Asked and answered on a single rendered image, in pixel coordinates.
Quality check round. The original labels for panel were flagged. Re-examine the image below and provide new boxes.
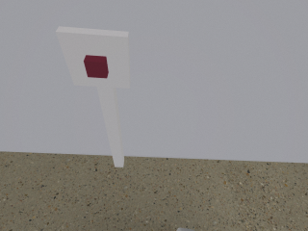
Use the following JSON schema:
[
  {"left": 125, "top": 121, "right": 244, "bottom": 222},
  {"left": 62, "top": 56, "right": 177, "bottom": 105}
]
[{"left": 56, "top": 26, "right": 131, "bottom": 167}]

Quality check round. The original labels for button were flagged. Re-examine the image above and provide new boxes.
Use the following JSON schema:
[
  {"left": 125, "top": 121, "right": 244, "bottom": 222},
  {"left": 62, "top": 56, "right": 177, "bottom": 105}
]
[{"left": 84, "top": 55, "right": 109, "bottom": 79}]

